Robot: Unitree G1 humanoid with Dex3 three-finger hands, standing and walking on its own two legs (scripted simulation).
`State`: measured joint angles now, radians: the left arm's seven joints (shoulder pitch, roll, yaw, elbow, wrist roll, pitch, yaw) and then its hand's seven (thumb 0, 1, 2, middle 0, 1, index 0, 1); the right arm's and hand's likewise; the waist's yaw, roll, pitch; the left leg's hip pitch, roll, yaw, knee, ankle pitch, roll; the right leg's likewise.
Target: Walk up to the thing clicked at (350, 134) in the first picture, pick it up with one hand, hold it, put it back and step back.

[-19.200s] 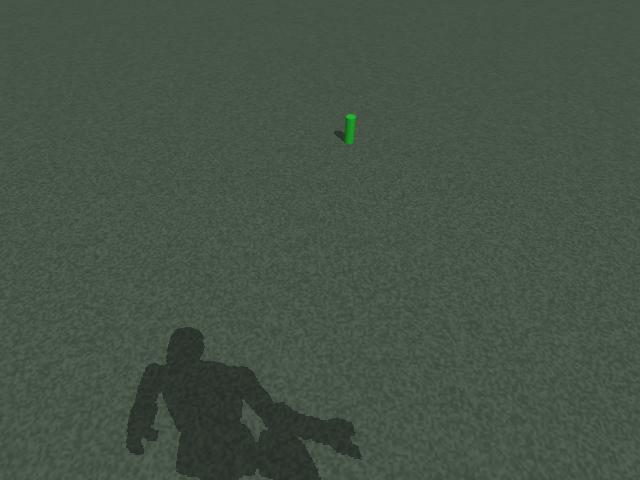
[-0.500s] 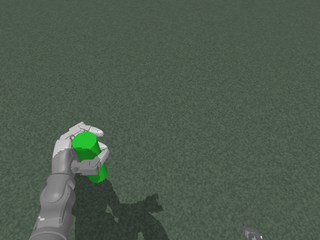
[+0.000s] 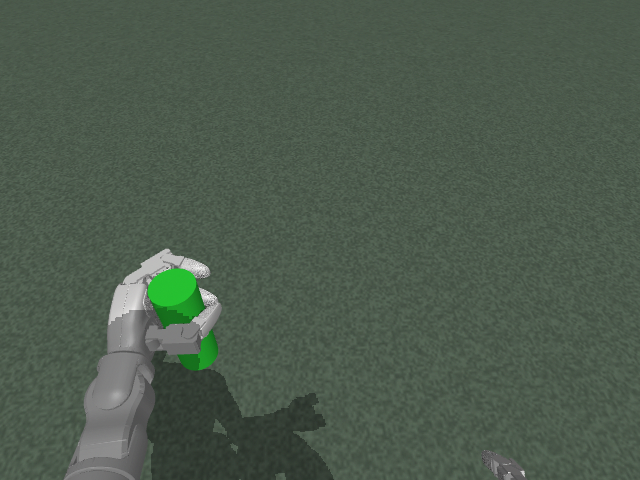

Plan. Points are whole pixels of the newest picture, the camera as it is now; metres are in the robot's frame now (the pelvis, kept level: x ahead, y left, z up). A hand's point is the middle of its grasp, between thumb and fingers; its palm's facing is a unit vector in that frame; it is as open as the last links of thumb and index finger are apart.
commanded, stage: hold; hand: left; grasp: from the side
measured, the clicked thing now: (187, 323) +0.33 +0.18 +0.01
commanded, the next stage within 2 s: crouch in 2.00 s
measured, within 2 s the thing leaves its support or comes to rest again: neither
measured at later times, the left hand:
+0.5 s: hand (184, 316) +0.32 +0.17 +0.05, palm faces +0.07 -1.00 +0.00, open 7.3 cm
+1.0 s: hand (181, 315) +0.32 +0.17 +0.05, palm faces +0.08 -1.00 +0.00, open 7.3 cm
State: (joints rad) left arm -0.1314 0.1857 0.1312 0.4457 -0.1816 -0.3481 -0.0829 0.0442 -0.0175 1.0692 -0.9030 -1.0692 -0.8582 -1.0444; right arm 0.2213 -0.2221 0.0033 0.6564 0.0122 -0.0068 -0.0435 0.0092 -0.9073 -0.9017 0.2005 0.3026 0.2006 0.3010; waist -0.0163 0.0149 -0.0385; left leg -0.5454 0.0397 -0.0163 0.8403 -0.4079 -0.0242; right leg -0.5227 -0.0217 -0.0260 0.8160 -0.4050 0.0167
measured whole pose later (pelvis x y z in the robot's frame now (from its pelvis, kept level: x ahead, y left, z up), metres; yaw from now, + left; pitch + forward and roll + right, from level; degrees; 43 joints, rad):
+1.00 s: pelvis -0.01 +0.01 +0.00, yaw +0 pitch +5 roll -1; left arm -0.14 0.19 0.14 0.48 -0.18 -0.36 -0.08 0.04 -0.02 1.07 -0.90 -1.08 -0.85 -1.06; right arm 0.23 -0.22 0.00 0.67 0.01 -0.02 -0.04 0.01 -0.91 -0.90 0.20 0.30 0.20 0.30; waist -0.02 0.01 -0.02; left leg -0.51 0.04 -0.01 0.81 -0.38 -0.02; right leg -0.49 -0.02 -0.02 0.78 -0.37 0.02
